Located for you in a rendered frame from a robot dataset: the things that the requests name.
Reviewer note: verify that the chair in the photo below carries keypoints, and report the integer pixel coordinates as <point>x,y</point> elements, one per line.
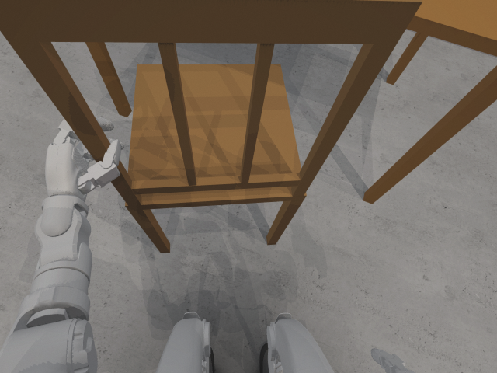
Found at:
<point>207,134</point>

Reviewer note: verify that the left robot upper arm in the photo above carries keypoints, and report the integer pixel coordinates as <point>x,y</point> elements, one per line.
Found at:
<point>60,347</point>

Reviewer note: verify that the left robot thigh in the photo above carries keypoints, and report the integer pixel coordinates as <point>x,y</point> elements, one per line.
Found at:
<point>187,346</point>

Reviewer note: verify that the table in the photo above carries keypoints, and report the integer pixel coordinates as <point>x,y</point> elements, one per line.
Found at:
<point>469,23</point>

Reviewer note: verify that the left robot forearm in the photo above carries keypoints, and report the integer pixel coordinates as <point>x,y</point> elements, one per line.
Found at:
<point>61,280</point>

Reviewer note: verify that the right robot hand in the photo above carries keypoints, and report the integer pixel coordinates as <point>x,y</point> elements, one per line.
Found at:
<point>391,363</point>

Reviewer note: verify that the left robot hand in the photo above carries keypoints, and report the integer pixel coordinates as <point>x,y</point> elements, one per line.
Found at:
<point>65,163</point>

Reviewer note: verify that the right robot shin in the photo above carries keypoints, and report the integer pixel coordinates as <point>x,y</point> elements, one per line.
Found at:
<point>277,368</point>

